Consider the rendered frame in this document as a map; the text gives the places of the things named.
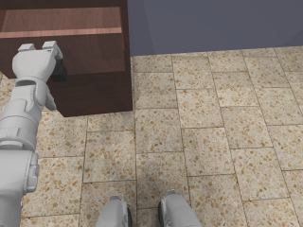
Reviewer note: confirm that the left robot upper arm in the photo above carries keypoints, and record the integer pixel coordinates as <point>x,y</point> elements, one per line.
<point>19,173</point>

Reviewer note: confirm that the robot left thigh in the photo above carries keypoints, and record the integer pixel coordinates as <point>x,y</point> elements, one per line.
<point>113,214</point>

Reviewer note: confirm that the handle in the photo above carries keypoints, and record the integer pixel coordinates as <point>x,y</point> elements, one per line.
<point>59,73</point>

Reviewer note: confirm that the drawer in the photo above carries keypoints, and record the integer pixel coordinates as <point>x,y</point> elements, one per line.
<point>90,39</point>

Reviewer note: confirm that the left robot hand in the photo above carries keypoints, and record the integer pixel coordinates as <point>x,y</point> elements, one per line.
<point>38,64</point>

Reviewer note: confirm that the cabinet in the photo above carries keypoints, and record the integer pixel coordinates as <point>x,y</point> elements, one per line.
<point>92,93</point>

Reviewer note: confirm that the robot left forearm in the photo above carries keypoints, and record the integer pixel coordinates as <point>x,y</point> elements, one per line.
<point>21,115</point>

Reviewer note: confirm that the right robot shin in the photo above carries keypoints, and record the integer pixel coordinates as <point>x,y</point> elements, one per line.
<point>168,224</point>

